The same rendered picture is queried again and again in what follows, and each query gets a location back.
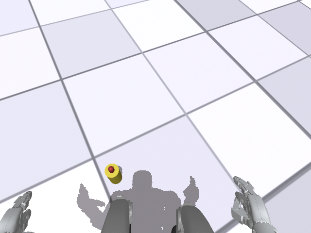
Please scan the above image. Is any right robot hand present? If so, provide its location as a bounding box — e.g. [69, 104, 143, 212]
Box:
[231, 176, 271, 229]

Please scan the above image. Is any left robot hand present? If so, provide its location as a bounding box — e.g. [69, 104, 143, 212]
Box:
[0, 191, 34, 233]

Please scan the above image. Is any bottle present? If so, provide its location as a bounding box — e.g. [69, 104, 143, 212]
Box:
[105, 164, 122, 184]

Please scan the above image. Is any right robot arm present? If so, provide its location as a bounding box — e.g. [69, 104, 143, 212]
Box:
[252, 223, 278, 233]

